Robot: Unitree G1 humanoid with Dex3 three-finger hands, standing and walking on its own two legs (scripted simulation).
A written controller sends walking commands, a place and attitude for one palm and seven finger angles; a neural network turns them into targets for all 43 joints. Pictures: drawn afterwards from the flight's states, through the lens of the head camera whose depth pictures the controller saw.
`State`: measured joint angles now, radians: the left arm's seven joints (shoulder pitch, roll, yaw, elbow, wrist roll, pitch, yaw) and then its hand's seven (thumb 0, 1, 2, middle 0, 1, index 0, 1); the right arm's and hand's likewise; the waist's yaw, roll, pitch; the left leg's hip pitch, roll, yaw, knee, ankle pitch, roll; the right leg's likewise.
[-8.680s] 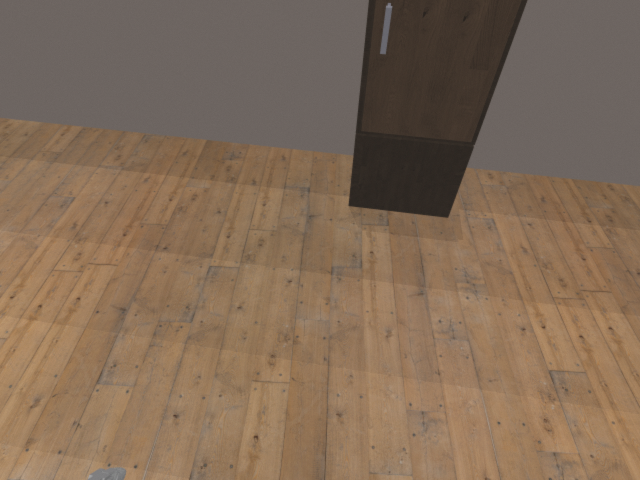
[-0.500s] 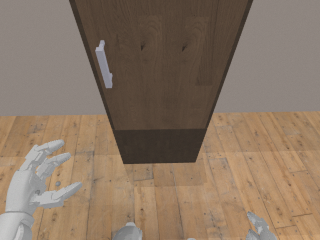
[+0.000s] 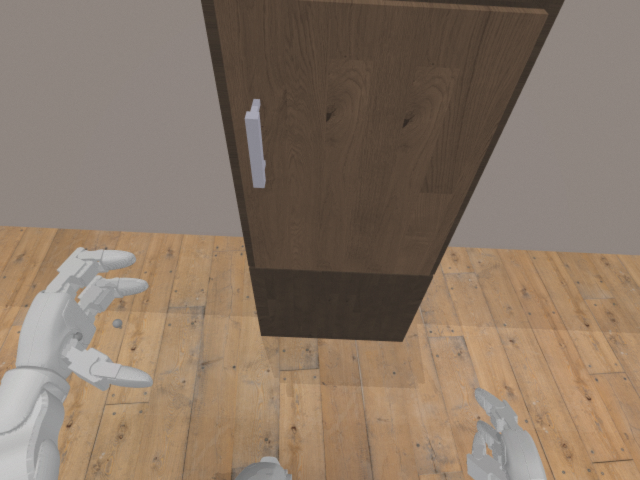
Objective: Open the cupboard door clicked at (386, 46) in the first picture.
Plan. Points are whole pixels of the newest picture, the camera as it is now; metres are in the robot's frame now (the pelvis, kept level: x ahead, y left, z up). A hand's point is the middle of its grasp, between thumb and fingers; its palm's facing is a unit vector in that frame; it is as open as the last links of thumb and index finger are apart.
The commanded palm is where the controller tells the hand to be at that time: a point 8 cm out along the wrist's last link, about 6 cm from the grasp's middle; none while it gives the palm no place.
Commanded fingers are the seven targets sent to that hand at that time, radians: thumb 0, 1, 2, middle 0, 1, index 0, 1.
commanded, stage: raise the hand with hooked fingers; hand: left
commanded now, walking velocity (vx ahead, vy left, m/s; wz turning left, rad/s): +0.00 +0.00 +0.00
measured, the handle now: (257, 145) +0.59 +0.15 +0.08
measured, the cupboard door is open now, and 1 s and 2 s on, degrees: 0 0 0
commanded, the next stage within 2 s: move the hooked fingers beside the handle in 0.76 s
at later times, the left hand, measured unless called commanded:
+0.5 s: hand (106, 290) +0.29 +0.27 +0.09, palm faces +0.05 -1.00 -0.02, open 14.0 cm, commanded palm +0.26 +0.32 +0.10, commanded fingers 0.00 -0.50 0.30 -0.30 -1.20 -0.30 -1.20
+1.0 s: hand (115, 288) +0.29 +0.26 +0.09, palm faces +0.08 -1.00 -0.01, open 14.0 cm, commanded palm +0.28 +0.30 +0.09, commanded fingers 0.00 -0.50 0.30 -0.30 -1.20 -0.30 -1.20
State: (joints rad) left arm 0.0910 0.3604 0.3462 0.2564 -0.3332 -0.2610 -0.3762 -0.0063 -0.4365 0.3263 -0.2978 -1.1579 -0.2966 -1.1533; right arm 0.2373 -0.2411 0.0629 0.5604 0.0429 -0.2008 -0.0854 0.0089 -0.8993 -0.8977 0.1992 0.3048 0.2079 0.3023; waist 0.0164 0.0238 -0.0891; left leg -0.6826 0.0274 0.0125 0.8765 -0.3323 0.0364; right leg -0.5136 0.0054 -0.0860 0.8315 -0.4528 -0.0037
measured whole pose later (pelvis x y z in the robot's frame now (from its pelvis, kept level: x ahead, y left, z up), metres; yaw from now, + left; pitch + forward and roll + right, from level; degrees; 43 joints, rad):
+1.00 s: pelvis +0.00 -0.01 +0.01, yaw +0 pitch +6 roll -2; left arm -0.11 0.41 0.42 0.47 -0.34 -0.23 -0.45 -0.01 -0.50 0.30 -0.30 -1.20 -0.30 -1.20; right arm 0.27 -0.27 0.06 0.58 0.05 -0.17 -0.10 0.01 -0.90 -0.90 0.20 0.30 0.21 0.30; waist 0.01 0.03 -0.07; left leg -0.63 0.04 0.01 0.82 -0.30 0.02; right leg -0.48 0.02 -0.09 0.79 -0.43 -0.02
